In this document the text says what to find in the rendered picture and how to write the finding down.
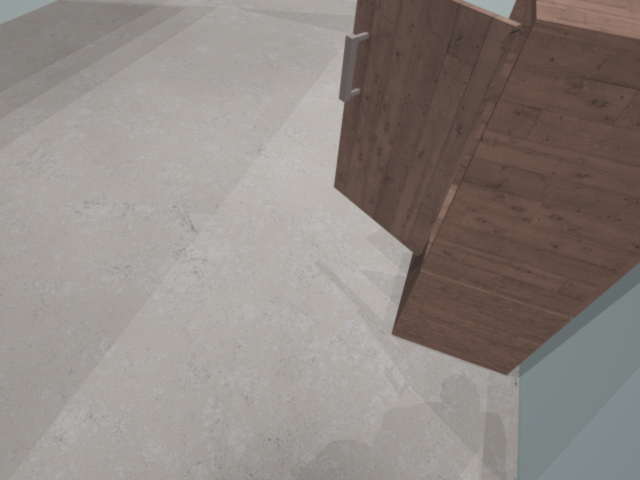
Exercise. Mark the handle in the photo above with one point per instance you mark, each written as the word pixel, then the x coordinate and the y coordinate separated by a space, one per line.
pixel 350 50

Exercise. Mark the cupboard door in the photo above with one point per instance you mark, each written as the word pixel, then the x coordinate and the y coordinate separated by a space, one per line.
pixel 426 73

